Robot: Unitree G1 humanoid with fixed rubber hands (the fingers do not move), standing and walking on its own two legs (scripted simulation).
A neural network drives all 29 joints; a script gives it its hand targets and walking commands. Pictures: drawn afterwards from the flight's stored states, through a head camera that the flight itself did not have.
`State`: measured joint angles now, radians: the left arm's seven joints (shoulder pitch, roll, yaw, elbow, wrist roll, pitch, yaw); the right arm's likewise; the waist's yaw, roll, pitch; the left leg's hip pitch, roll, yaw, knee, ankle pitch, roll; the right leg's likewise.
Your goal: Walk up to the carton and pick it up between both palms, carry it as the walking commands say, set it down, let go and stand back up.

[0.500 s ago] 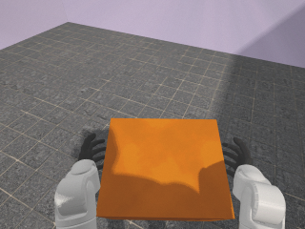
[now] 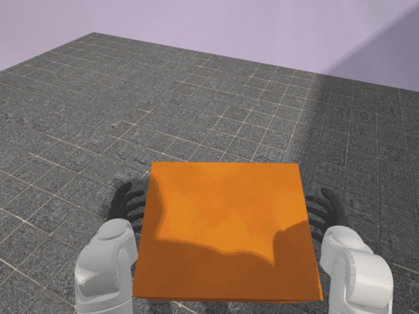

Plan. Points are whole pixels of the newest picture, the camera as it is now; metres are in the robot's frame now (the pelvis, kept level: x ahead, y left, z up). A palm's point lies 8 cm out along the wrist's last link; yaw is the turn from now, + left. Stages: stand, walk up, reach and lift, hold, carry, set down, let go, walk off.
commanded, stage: carry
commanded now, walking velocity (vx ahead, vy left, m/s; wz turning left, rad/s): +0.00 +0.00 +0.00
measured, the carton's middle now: (223, 235) +0.28 +0.00 +0.01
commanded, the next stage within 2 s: hold in 1.68 s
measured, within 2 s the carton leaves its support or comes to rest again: neither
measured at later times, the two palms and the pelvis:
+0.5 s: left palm (129, 209) +0.27 +0.17 +0.10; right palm (332, 216) +0.26 -0.18 +0.10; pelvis +0.03 -0.01 +0.00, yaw +0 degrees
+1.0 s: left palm (141, 187) +0.32 +0.16 +0.10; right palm (327, 196) +0.31 -0.19 +0.10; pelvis +0.07 -0.01 +0.01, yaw +0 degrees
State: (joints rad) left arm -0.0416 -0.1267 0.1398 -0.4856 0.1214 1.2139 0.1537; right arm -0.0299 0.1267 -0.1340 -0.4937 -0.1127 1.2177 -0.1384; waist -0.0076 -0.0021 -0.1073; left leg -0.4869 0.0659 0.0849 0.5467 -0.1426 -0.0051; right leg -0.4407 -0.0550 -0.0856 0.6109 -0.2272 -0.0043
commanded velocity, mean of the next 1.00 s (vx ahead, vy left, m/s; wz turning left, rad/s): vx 0.00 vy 0.00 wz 0.00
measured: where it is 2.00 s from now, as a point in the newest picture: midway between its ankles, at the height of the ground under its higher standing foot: outside the picture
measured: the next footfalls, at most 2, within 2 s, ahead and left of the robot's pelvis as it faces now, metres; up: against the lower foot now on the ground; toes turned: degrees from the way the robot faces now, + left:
none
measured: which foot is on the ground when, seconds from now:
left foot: down 0.00-1.00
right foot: down 0.00-1.00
